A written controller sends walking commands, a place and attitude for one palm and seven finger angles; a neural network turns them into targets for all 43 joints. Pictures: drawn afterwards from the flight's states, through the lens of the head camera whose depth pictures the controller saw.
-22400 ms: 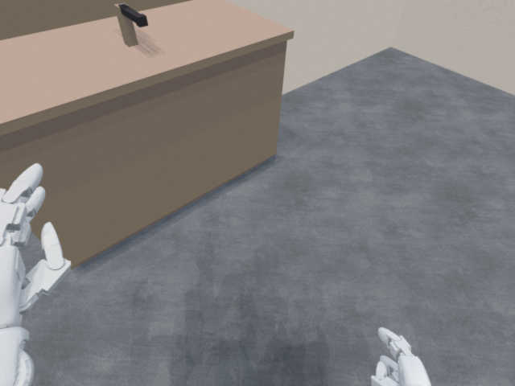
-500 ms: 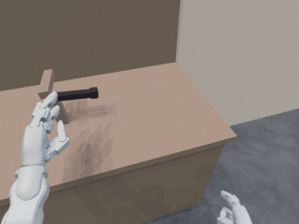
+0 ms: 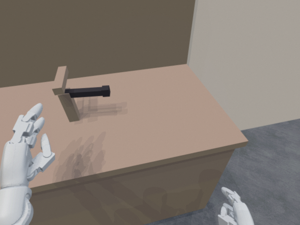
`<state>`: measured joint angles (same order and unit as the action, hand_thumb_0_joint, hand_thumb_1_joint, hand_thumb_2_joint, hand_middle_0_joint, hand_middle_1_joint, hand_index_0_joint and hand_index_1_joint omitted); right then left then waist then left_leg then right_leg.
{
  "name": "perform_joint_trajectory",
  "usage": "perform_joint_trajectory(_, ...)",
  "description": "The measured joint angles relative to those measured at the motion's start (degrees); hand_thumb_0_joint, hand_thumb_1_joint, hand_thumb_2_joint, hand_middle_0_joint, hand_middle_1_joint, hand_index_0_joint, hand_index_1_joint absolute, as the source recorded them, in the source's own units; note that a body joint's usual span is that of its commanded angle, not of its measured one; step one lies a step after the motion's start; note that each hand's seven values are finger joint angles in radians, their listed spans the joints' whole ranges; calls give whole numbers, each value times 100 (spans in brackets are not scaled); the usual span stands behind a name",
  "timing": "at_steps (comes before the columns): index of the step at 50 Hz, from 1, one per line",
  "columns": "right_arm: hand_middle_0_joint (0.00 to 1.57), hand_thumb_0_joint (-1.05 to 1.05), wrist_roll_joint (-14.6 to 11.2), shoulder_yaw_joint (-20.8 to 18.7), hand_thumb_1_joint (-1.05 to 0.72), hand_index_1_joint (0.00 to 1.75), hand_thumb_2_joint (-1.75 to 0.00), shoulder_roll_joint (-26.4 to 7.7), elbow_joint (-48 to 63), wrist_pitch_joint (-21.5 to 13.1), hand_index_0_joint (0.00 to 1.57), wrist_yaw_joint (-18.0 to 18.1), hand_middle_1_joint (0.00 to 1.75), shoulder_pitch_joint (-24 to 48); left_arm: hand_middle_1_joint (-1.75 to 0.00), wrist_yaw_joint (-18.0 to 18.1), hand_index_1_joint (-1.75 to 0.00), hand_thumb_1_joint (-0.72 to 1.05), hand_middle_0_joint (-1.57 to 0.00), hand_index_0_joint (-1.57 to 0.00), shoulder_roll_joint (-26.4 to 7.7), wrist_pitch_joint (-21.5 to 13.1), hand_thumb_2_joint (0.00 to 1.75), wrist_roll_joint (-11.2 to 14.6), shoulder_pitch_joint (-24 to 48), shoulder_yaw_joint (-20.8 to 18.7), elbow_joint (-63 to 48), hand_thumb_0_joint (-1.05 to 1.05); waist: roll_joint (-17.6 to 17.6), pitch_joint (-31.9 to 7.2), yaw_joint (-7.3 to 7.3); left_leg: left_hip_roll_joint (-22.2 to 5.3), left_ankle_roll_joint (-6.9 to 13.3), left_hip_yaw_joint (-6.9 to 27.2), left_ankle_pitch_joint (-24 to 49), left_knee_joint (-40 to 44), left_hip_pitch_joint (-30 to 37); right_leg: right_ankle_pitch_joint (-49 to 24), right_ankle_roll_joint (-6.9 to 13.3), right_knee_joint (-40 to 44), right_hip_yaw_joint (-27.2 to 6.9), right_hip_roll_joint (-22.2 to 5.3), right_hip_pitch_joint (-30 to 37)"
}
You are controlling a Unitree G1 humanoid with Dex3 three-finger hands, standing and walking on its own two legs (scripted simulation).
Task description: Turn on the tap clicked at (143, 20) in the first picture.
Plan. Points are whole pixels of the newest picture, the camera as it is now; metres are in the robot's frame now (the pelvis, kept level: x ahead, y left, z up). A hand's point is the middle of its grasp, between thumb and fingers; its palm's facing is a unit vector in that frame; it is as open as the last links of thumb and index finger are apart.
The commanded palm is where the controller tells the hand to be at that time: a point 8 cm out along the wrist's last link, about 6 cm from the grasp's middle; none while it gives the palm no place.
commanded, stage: draw the hand back beside the body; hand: left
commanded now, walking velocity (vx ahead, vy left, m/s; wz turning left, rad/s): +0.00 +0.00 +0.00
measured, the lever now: (105, 91) +0.50 +0.23 +0.11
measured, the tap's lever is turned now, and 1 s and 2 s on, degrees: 82 82 82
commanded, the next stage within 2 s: step back with the hand held close in 0.12 s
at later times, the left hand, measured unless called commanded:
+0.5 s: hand (50, 158) +0.19 +0.24 +0.16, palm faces +0.36 -0.85 -0.38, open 7.4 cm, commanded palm +0.14 +0.28 +0.17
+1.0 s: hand (32, 179) +0.14 +0.25 +0.15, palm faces +0.39 -0.85 -0.35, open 7.4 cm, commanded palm +0.09 +0.30 +0.17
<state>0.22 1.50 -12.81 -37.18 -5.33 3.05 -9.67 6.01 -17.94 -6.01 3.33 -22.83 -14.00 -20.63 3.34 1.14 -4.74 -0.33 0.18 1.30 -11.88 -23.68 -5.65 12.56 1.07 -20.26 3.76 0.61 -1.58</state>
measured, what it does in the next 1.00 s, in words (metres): shifts its weight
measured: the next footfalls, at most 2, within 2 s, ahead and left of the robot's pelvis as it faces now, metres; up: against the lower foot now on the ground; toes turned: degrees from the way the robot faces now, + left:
right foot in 1.30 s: -0.07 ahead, -0.12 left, +0.00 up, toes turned +2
left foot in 1.54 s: -0.11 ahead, +0.13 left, +0.00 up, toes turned +4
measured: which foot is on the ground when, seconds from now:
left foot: down 0.00-1.00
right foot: down 0.00-1.00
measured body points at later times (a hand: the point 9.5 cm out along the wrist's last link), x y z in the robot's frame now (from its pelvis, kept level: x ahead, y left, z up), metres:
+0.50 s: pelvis -0.02 +0.01 -0.01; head -0.03 -0.01 +0.44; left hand +0.16 +0.29 +0.18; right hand +0.17 -0.23 -0.08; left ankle +0.02 +0.12 -0.74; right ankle -0.01 -0.11 -0.74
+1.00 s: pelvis -0.07 +0.02 -0.02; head -0.05 +0.03 +0.43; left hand +0.12 +0.30 +0.17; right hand +0.11 -0.22 -0.10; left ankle +0.02 +0.12 -0.74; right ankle -0.01 -0.11 -0.74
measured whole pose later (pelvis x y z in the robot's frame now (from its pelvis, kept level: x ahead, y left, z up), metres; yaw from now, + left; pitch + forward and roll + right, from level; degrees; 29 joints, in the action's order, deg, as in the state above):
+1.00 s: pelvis -0.07 +0.02 -0.02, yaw +1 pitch +1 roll -2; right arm -0.6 1.0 -13.1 -34.2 -3.4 4.5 -10.8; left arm 9.1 -20.4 -8.0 2.7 -27.4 -17.6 -33.0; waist 1.1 0.6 -0.3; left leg 0.2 1.1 1.6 -14.4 -38.9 -27.2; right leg 12.6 0.0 -34.3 4.3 -0.3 -22.2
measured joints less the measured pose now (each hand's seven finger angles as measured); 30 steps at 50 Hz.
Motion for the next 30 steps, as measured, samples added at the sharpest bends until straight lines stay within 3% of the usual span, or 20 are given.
perform_joint_trajectory(13,20,1,10,16,-90,30,-90,42,-17,-36,20,7,30,-22,-30,-13,-30,89,-21,-20,-13,-27,90,0,8,20,15,1,-15,15,88,-32,-24,-14,20,0,0,-17,26,-22,-17,30,-21)
perform_joint_trajectory(20,20,1,-22,11,-90,30,-90,-41,196,200,20,60,30,30,-30,-19,-30,89,-21,-20,-194,-239,90,22,-1,-430,-212,1,18,-127,208,-90,-20,0,-35,-382,-695,-44,6,-262,-5,82,-655)
perform_joint_trajectory(30,20,1,-74,-83,-90,30,-90,-109,428,300,20,189,30,-41,-30,26,-30,89,-21,-21,-251,-149,90,0,-484,-299,-555,1,-44,-148,297,11,85,-85,94,-573,-1289,-99,-90,-618,-77,-34,-1335)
